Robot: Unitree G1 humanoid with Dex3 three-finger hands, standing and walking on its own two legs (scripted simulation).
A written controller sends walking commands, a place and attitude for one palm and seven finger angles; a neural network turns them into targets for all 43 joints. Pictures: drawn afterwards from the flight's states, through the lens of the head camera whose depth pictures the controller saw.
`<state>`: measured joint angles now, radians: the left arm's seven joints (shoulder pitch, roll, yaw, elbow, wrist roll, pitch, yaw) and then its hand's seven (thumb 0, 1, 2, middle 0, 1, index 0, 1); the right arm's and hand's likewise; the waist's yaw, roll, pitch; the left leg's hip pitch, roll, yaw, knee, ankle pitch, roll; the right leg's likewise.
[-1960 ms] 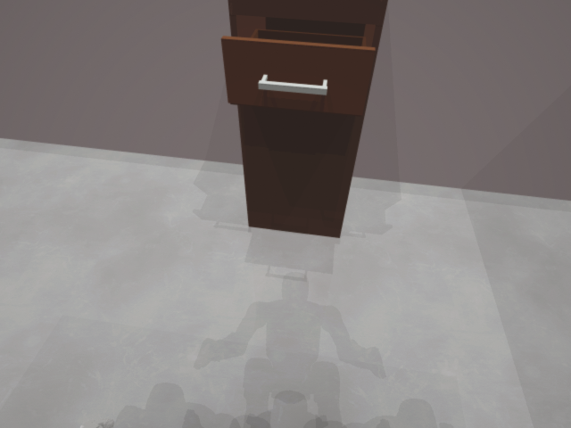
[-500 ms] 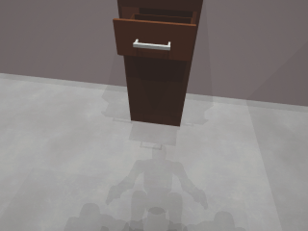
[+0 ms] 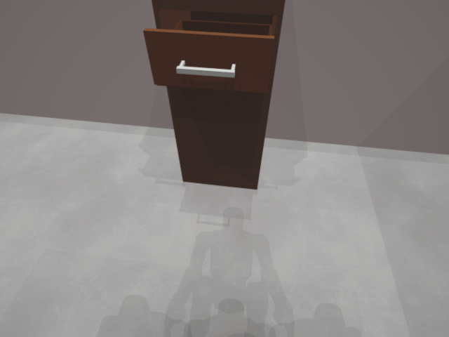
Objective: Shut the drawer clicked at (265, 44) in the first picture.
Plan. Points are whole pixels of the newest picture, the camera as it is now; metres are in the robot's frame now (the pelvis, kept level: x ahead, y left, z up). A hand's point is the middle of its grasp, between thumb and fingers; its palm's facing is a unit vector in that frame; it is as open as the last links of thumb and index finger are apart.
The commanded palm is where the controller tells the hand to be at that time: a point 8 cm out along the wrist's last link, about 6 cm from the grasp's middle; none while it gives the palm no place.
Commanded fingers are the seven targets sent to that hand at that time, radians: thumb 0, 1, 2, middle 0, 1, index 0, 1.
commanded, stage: take the last steps up to it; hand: left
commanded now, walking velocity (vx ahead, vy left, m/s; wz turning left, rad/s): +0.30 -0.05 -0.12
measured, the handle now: (206, 68) +0.83 +0.13 +0.07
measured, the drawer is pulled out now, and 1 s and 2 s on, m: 0.17 0.17 0.17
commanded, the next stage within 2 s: come to a stop and stand still in 0.92 s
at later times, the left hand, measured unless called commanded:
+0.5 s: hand (132, 314) +0.20 +0.22 -0.18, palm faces -0.01 -0.99 -0.14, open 7.4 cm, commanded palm none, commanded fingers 0.00 0.90 0.90 -0.20 -0.30 -0.20 -0.30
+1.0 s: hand (199, 206) +0.48 +0.12 -0.17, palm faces -0.12 -0.98 -0.14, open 7.4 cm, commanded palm none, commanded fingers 0.00 0.90 0.90 -0.20 -0.30 -0.20 -0.30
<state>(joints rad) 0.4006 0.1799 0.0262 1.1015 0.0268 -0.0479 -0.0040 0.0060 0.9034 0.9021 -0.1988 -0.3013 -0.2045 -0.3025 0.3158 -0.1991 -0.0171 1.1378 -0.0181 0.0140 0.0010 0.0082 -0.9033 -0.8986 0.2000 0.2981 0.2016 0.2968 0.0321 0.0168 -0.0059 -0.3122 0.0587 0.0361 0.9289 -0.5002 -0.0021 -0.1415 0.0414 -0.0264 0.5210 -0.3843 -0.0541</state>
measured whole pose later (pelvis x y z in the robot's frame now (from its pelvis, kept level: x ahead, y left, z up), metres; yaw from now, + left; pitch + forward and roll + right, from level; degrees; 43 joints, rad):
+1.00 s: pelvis +0.36 -0.02 -0.01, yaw -5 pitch -1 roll -1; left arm 0.11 0.12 0.04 1.02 0.02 -0.06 -0.01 0.01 0.90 0.90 -0.20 -0.30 -0.20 -0.30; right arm 0.51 -0.07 -0.02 1.21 -0.01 -0.02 -0.02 0.01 -0.90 -0.90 0.20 0.30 0.20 0.30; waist -0.07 0.02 0.09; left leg -0.19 0.06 0.08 0.99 -0.52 0.02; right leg -0.35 -0.01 -0.17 0.60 -0.22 -0.08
